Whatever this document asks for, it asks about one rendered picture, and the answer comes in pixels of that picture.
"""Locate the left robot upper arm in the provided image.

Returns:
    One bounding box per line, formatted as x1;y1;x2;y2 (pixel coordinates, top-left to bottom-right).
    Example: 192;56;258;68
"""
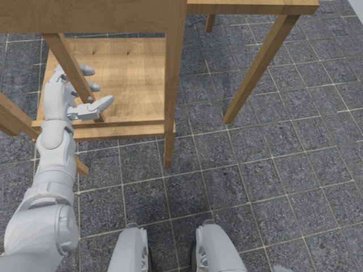
0;204;79;272

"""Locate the robot right thigh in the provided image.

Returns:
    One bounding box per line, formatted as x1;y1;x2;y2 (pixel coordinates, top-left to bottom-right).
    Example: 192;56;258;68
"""
196;224;248;272

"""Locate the robot left hand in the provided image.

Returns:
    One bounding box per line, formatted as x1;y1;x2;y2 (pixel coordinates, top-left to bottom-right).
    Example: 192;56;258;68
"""
43;63;115;125

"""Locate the robot thigh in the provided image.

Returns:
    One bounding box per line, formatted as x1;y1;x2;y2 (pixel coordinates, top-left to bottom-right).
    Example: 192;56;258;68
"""
196;224;248;272
107;227;148;272

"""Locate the left robot forearm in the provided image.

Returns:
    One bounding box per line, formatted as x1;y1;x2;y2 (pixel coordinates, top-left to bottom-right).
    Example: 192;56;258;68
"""
4;120;77;256

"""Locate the robot left thigh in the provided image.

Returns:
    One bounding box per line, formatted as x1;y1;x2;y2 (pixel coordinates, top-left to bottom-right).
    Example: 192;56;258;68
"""
107;227;148;272

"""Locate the chair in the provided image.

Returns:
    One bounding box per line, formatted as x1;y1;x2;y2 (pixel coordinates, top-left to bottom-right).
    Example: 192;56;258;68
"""
0;0;187;175

